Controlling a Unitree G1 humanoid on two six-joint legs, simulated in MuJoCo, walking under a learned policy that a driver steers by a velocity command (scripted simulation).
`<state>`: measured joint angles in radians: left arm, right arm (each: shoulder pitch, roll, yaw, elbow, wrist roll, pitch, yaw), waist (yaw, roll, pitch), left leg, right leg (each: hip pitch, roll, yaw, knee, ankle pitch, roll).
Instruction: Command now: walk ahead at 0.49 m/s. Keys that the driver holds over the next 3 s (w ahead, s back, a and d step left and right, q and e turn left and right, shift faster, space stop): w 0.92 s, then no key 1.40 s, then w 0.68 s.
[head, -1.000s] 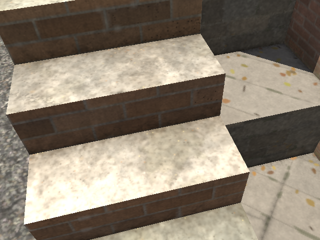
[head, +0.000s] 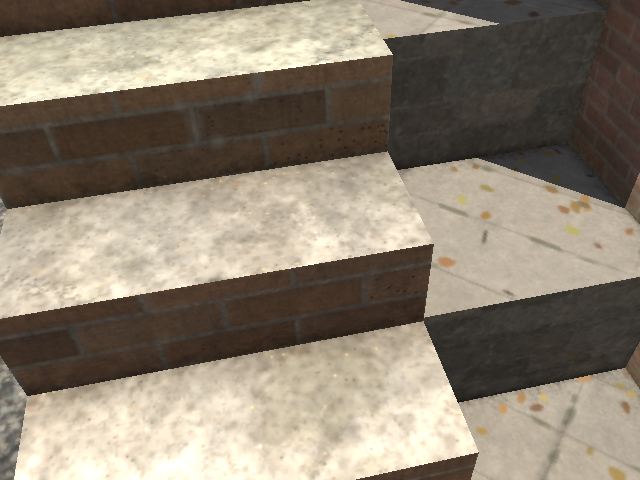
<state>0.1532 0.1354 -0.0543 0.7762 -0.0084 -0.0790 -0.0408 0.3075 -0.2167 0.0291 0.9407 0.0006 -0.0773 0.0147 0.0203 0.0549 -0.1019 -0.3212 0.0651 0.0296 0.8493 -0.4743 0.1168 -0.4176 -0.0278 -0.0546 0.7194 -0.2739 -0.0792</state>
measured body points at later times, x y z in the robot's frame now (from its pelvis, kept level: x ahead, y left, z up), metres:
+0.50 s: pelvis +0.15 +0.10 +0.12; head +0.11 +0.11 +0.57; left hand +0.24 +0.34 -0.01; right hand +0.26 -0.12 -0.01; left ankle +0.20 +0.19 -0.52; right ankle +0.04 -0.07 -0.45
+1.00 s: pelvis +0.30 +0.10 +0.21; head +0.32 +0.11 +0.66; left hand +0.41 +0.31 +0.08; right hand +0.35 -0.15 +0.07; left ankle +0.20 +0.21 -0.38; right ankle +0.28 -0.02 -0.52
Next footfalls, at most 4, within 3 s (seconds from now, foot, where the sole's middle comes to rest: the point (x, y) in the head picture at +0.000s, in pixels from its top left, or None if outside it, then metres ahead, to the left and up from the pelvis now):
0.38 left None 0.24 0.19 -0.56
0.92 right None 0.31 -0.03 -0.56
1.26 left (192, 418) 0.51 0.26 -0.37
1.82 right None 0.26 0.09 -0.56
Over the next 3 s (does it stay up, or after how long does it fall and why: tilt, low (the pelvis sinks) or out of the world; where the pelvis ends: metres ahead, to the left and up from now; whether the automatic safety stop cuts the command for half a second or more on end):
stays up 0.31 0.30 0.36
